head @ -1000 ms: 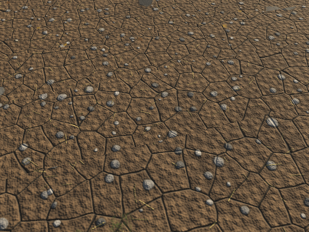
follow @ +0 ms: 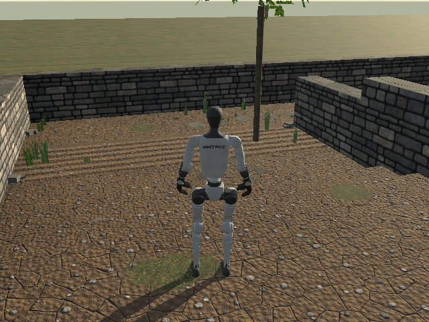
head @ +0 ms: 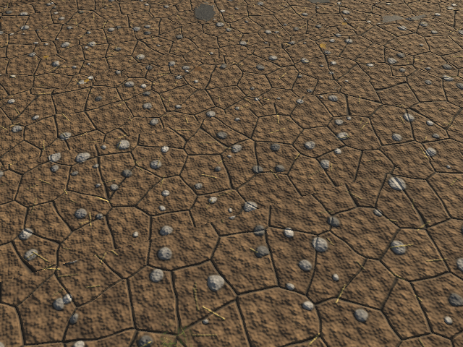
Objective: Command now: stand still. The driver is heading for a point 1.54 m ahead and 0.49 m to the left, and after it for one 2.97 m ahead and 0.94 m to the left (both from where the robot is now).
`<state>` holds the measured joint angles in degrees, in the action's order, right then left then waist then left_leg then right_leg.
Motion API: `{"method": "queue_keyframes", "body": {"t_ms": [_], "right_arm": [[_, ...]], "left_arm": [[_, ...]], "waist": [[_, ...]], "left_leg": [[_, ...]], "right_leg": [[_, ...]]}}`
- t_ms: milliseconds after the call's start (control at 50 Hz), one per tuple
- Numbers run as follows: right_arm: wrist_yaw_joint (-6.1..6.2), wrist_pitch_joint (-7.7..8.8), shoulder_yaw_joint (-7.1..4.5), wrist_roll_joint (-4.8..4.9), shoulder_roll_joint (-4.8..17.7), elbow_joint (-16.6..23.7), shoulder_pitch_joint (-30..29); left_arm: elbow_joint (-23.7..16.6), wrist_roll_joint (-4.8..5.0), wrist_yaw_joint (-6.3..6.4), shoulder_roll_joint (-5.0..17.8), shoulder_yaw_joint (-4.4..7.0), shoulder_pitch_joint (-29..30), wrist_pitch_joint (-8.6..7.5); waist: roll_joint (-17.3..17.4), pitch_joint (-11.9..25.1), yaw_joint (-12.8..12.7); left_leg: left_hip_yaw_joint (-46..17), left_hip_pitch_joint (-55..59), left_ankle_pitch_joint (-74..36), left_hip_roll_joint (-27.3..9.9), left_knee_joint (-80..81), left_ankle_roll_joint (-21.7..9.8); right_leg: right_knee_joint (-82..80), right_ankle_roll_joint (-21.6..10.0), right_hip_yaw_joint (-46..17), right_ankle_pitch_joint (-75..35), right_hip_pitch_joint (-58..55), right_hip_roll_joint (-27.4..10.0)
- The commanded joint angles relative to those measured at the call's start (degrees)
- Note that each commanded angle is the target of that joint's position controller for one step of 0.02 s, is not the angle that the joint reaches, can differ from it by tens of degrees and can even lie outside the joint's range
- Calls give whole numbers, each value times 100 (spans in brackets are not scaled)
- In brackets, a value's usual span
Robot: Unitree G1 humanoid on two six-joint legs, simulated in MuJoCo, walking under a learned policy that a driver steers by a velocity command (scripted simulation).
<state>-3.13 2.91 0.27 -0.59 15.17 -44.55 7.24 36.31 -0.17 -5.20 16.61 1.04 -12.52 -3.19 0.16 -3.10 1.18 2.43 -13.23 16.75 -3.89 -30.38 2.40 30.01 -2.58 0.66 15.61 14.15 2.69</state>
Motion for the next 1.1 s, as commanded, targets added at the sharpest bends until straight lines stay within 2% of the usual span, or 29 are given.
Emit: {"method": "queue_keyframes", "body": {"t_ms": [20, 200, 220, 240, 260, 280, 300, 320, 340, 360, 380, 400, 420, 440, 460, 500, 520, 700, 840, 1100], "right_arm": [[20, 64, -181, 5, 666, 310, -147], [34, 15, -207, 6, 678, 94, -119], [40, -11, -212, 2, 676, 27, -8], [67, -40, -250, -40, 762, -8, 51], [122, -47, -318, -120, 910, 22, 3], [174, -14, -322, -184, 859, 86, -168], [215, 67, -267, -178, 660, 150, -311], [254, 169, -223, -137, 497, 162, -313], [237, 229, -127, -68, 192, 111, -97], [177, 244, -33, 22, -22, 42, 144], [93, 226, -33, 126, 156, 127, 114], [6, 183, -117, 127, 607, 153, -114], [-56, 140, -166, 54, 768, 176, -109], [-78, 110, -192, 6, 804, 138, 3], [-89, 107, -188, -10, 775, 93, 108], [-95, 81, -213, 7, 740, 68, 197], [-97, 60, -222, 7, 732, 53, 222], [-142, -38, -331, 0, 648, -61, 173], [-161, -107, -401, -5, 648, -279, 282], [-166, -287, -415, -30, 522, -803, 661]], "left_arm": [[-378, 3, 15, 705, 199, 39, -78], [-243, -8, 8, 728, 202, 1, -52], [-188, -6, 18, 731, 208, -121, -32], [-141, -44, 58, 862, 270, -288, -5], [-77, -138, 142, 1116, 389, -570, 9], [-5, -212, 237, 1154, 427, -876, -25], [-54, -145, 305, 938, 357, -843, -92], [-135, -21, 339, 585, 208, -524, -137], [-266, 89, 284, 173, -4, 23, -123], [-338, 76, 185, 60, -100, 513, -56], [-382, 32, 154, 254, -21, 343, 16], [-314, -64, 200, 572, 122, -153, 86], [-247, -93, 222, 758, 169, -308, 127], [-165, -109, 232, 824, 195, -439, 150], [-87, -107, 246, 770, 190, -556, 168], [45, -33, 228, 635, 140, -684, 201], [93, -25, 217, 594, 131, -705, 219], [424, -38, 184, 546, 159, -598, 362], [747, -38, 182, 509, 140, -652, 463], [1415, -76, 162, 276, 60, -792, 583]], "waist": [[56, 511, 14], [31, 458, 22], [9, 414, 10], [-47, 241, -55], [-213, 69, -219], [-508, -44, -407], [-685, -95, -440], [-588, -35, -279], [-262, 92, 61], [-20, 233, 376], [62, 477, 229], [168, 547, -128], [76, 546, -132], [132, 568, -131], [212, 556, -156], [109, 524, -123], [102, 508, -110], [118, 344, -96], [84, 197, -105], [12, -71, -112]], "left_leg": [[-97, -41, -701, -44, 478, -108], [-73, 4, -725, -10, 626, -89], [-65, -14, -339, 0, 688, -94], [-31, -172, 220, 52, 670, -156], [41, -518, 914, 154, 439, -270], [76, -1058, 1130, 209, -25, -321], [-10, -1389, 771, 187, -294, -358], [-187, -1170, 401, 71, -186, -385], [-226, -364, -111, -62, 303, -357], [-224, 720, -1078, -135, 766, -331], [-327, 1238, -1905, -156, 608, -408], [-419, 954, -1959, -16, 503, -531], [-322, 750, -2099, 16, 499, -489], [-293, 673, -2290, 29, 503, -440], [-304, 663, -2512, 33, 493, -411], [-294, 778, -2801, 28, 431, -373], [-291, 837, -2810, 37, 425, -358], [-297, 1078, -2587, 145, 673, -296], [-286, 1155, -2382, 217, 949, -304], [-230, 1092, -1863, 318, 1415, -325]], "right_leg": [[-496, -30, -453, -1341, -408, -382], [-584, -21, -441, -1450, -572, -381], [-729, -54, -490, -866, -580, -401], [-925, -182, -591, 161, -555, -431], [-1196, -487, -875, 1415, -626, -591], [-1551, -896, -1564, 2197, -886, -1075], [-1755, -1194, -2199, 2085, -1079, -1569], [-1673, -1224, -2362, 1540, -961, -1754], [-1426, -878, -1889, 842, -457, -1504], [-1181, -472, -1331, 72, 248, -1115], [-1007, -45, -562, -352, 458, -515], [-939, 159, -241, -991, -65, -276], [-795, 184, -203, -1498, -409, -249], [-648, 138, -167, -1927, -605, -253], [-550, 93, -157, -2232, -692, -292], [-552, 72, -168, -2399, -655, -316], [-583, 87, -168, -2339, -614, -325], [-886, 230, -87, -1662, -527, -311], [-1131, 278, -39, -1422, -624, -302], [-1525, 286, 2, -1255, -842, -270]]}}
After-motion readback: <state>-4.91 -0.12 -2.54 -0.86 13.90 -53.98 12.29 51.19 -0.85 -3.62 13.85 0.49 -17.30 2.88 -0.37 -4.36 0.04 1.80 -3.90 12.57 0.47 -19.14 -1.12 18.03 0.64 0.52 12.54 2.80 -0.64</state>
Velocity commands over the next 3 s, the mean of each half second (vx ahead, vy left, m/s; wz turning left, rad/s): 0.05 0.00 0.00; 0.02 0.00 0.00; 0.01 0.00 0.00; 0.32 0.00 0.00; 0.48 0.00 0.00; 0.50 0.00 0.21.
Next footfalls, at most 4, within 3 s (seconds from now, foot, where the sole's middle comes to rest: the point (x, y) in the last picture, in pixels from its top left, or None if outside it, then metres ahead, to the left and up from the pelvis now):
2.24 left None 0.46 0.20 -0.95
2.68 right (248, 279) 0.77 -0.04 -0.95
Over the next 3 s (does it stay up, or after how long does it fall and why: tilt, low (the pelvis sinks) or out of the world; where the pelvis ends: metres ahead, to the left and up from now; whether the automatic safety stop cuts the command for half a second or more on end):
stays up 0.73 0.05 -0.17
